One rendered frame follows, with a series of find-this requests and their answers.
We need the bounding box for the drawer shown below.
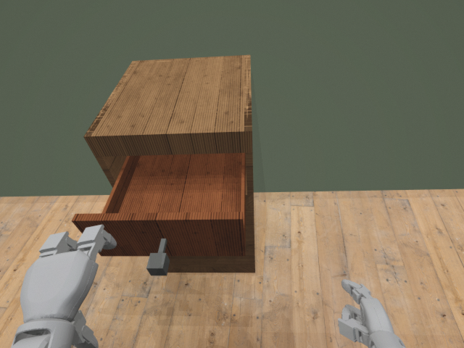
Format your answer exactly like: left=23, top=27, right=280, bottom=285
left=72, top=153, right=246, bottom=256

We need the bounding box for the handle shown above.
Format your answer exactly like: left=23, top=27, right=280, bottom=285
left=146, top=239, right=170, bottom=276

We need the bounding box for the right robot forearm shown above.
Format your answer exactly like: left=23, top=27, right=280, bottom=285
left=368, top=331, right=406, bottom=348

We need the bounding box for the left robot forearm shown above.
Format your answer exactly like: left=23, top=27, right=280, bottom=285
left=11, top=318, right=75, bottom=348

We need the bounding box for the robot right hand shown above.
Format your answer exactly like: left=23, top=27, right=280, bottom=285
left=338, top=279, right=394, bottom=347

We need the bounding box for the cabinet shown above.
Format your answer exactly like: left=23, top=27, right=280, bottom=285
left=84, top=55, right=255, bottom=273

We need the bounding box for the robot left hand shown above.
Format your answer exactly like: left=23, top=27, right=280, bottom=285
left=20, top=225, right=117, bottom=348

